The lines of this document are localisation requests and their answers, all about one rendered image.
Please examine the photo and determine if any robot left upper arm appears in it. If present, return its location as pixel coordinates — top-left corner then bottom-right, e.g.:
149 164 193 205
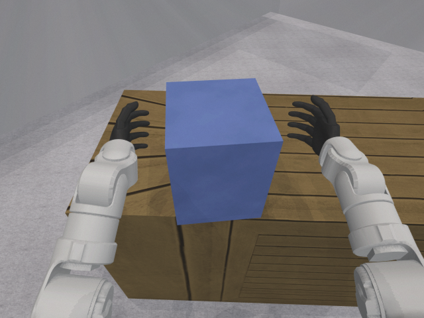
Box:
33 273 114 318

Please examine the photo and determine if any robot left hand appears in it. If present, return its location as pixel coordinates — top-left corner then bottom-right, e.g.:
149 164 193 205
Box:
109 101 150 150

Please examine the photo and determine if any robot left forearm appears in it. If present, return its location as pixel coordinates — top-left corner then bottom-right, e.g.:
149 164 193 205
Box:
30 139 138 318

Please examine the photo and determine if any robot right upper arm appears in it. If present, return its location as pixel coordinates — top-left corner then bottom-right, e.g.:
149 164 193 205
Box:
354 260 424 318

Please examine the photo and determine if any pedestal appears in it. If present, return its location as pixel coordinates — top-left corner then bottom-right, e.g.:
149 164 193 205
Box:
65 90 424 307

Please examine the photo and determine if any robot right hand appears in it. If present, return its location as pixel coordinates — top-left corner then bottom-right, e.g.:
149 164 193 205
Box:
287 95 340 156

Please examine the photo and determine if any carton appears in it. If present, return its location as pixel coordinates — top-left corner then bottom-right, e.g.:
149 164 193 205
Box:
165 78 283 225

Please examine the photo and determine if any robot right forearm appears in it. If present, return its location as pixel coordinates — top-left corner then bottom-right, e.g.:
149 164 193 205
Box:
319 136 424 267

